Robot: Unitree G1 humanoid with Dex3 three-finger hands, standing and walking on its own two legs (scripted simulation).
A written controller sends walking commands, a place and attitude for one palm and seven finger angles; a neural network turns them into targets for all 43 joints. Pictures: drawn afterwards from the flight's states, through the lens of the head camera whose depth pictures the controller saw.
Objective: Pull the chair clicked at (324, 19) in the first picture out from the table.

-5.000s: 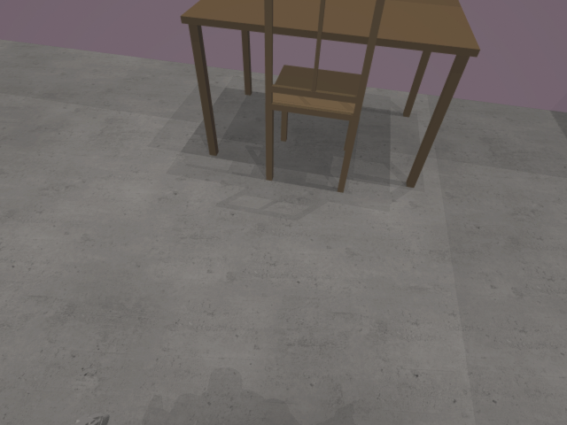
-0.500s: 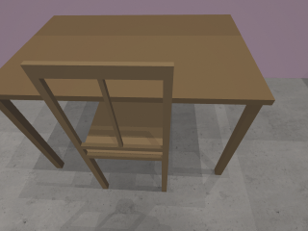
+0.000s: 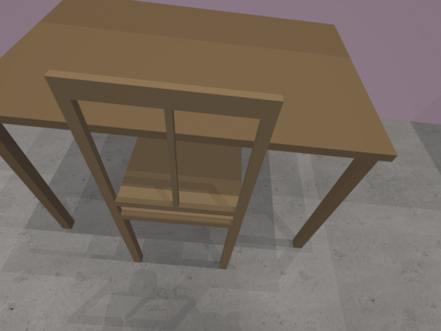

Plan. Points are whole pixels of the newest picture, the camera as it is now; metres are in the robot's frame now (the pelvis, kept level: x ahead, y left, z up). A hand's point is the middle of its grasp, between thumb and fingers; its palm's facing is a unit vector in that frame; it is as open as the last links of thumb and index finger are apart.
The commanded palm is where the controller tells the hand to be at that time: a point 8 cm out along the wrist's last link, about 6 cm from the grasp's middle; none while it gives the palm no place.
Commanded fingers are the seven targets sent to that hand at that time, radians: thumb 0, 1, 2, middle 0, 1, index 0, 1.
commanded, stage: come to a stop and stand still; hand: left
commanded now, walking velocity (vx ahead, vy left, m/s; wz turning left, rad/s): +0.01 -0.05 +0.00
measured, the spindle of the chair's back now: (173, 166) +0.47 +0.15 -0.05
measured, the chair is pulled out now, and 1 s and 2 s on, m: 0.00 0.00 0.00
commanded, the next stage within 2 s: look again from close up in 1.10 s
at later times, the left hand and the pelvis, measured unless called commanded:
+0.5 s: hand out of the picture -0.04 +0.09 -0.18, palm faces +0.03 -0.99 -0.15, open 7.4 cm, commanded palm none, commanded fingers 0.00 0.90 0.90 -0.20 -0.30 -0.20 -0.30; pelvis -0.02 -0.06 +0.00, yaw +0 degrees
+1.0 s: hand out of the picture +0.00 +0.09 -0.18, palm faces +0.05 -0.98 -0.18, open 7.4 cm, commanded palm none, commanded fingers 0.00 0.90 0.90 -0.20 -0.30 -0.20 -0.30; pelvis +0.02 -0.07 -0.01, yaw +0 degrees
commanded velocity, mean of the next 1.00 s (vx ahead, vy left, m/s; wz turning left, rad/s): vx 0.00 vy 0.00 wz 0.00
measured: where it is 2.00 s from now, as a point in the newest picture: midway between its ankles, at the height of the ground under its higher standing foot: outside the picture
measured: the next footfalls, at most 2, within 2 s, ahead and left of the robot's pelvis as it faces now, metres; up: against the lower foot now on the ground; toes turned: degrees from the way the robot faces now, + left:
right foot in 0.22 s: -0.02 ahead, -0.15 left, +0.00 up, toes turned -2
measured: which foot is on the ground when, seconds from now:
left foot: down 0.00-1.00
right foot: up 0.00-0.20, down 0.22-1.00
